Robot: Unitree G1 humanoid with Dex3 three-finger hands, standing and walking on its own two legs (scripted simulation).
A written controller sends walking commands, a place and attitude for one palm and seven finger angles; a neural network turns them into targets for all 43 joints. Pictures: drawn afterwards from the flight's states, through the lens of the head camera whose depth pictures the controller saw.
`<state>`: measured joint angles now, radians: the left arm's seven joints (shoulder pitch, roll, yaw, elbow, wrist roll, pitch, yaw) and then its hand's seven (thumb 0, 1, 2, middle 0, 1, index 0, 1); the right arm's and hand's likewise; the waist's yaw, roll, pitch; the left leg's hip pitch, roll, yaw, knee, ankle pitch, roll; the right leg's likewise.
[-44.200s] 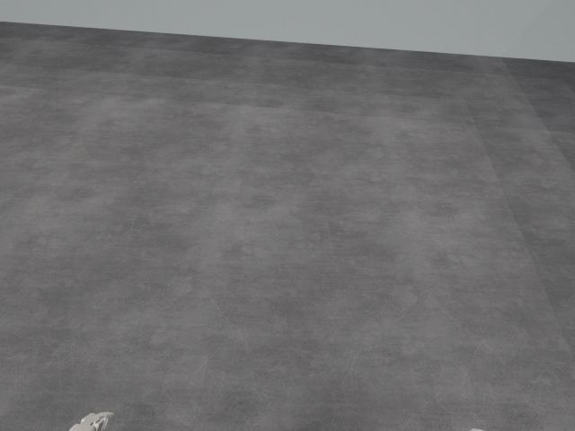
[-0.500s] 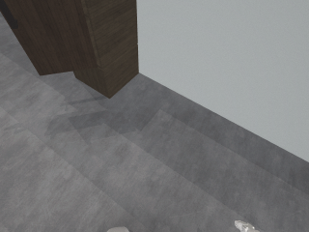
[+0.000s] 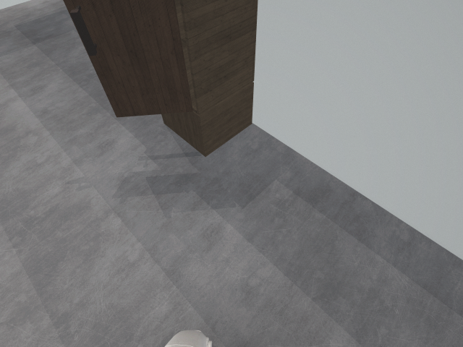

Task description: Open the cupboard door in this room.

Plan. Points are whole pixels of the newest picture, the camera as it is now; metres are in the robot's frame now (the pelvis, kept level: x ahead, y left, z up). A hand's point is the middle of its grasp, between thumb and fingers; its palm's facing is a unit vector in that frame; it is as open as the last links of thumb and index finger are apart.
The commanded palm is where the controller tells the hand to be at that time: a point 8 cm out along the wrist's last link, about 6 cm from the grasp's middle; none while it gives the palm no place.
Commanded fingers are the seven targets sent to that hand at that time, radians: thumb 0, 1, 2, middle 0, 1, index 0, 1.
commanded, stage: take the last steps up to it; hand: left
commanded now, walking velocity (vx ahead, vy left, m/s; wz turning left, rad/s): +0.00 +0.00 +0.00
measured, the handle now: (85, 30) +1.07 +0.59 +0.00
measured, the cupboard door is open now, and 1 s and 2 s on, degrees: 51 51 51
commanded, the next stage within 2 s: come to a stop and stand still in 1.68 s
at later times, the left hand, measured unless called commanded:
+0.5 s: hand out of the picture +0.13 +0.24 -0.16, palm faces +0.12 -0.97 -0.20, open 7.4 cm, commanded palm none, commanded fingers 0.00 0.90 0.90 -0.20 -0.30 -0.20 -0.30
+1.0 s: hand (119, 340) +0.15 +0.24 -0.16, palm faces +0.29 -0.93 -0.23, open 7.2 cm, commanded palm none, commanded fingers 0.00 0.90 0.90 -0.20 -0.30 -0.20 -0.30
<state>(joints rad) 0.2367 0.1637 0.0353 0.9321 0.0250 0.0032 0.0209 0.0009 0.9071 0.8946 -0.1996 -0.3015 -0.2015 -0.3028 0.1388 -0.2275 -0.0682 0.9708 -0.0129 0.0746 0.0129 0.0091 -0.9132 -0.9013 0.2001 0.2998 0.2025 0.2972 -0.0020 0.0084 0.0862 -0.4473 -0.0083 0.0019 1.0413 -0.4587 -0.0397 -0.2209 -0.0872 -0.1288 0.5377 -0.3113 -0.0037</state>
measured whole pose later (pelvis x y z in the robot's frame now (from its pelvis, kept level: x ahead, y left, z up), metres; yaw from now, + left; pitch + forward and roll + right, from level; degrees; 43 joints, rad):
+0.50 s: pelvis +0.07 +0.04 +0.01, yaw +6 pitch +1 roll +0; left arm 0.14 0.20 0.06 1.00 0.02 0.01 -0.02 0.00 0.91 0.90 -0.20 -0.30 -0.20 -0.30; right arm 0.37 -0.14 -0.01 1.06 -0.03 -0.03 -0.01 0.01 -0.91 -0.90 0.20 0.30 0.21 0.30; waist -0.01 -0.01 0.05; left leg -0.06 -0.06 0.04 0.31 -0.27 0.07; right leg -0.52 -0.11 -0.07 0.90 -0.31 0.04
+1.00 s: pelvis +0.23 +0.06 +0.01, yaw +12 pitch +1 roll +1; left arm 0.36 0.17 0.05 1.11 0.02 -0.07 0.01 -0.01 0.94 0.89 -0.20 -0.30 -0.20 -0.30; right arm 0.14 -0.22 -0.06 1.01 -0.03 0.01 0.04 0.01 -0.92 -0.90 0.19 0.30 0.20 0.30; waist 0.04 0.00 0.05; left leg -0.54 0.09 0.07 0.76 -0.15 -0.04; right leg -0.04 -0.11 -0.20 0.34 -0.30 0.03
